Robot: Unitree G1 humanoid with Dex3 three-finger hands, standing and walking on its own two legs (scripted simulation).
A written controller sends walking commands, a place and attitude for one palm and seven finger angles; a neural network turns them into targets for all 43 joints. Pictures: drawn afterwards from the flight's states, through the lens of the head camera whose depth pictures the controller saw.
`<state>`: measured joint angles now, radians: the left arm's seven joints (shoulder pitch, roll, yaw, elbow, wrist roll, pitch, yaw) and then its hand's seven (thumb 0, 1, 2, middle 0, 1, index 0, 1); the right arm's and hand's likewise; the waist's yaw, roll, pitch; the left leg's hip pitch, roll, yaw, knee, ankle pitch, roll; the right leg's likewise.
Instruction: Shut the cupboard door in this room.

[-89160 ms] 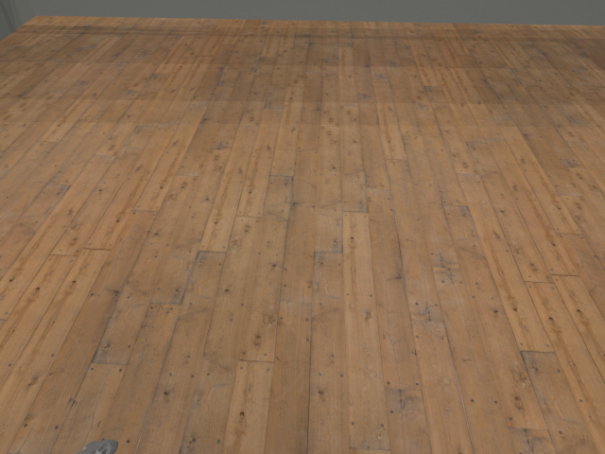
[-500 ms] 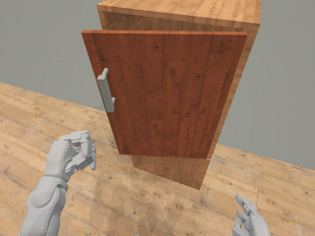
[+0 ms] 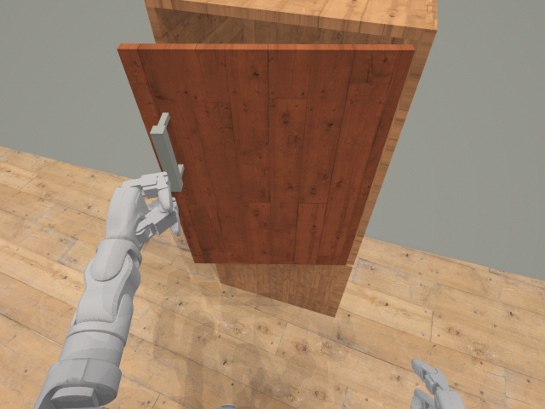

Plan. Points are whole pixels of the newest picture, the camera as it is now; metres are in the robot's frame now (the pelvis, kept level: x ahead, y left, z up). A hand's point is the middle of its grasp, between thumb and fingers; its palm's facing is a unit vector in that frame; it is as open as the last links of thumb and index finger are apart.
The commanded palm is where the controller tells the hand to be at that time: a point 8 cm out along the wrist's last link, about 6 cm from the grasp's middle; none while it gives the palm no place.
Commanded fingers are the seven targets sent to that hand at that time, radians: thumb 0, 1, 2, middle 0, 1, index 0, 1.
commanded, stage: bring the fist close to the handle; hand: left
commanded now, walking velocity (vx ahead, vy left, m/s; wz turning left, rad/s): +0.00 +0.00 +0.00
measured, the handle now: (170, 153) +0.50 +0.20 +0.10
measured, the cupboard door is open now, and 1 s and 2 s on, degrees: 17 16 1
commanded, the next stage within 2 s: push the door shut along its arc in 0.60 s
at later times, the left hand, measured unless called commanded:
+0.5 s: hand (178, 194) +0.41 +0.16 +0.10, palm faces +0.04 -1.00 -0.01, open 3.1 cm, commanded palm +0.38 +0.22 +0.10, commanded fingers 0.00 0.90 0.90 -1.30 -1.50 -1.30 -1.50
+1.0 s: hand (178, 177) +0.43 +0.17 +0.11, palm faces -0.03 -1.00 -0.02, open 3.1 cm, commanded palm +0.42 +0.22 +0.10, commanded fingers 0.00 0.90 0.90 -1.30 -1.50 -1.30 -1.50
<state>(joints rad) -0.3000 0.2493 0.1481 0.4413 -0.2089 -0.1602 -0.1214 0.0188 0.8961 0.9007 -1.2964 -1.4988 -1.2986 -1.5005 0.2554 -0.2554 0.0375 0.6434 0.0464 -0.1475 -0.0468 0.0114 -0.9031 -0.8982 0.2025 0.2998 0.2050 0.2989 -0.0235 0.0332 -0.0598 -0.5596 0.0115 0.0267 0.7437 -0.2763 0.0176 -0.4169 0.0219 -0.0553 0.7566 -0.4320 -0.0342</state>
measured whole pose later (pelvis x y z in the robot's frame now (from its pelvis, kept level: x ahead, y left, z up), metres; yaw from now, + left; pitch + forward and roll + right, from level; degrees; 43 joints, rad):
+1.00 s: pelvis -0.01 +0.00 -0.01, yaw +0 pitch +9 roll -1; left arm -0.70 0.35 0.22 0.95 -0.18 -0.28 -0.21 0.02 0.89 0.90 -1.30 -1.50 -1.30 -1.50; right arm 0.28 -0.26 0.03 0.65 0.05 -0.07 -0.04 0.01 -0.90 -0.90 0.20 0.30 0.21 0.30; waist -0.07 0.03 -0.07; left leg -0.68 0.02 0.02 0.80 -0.28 0.02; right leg -0.53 0.03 -0.06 0.81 -0.43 -0.03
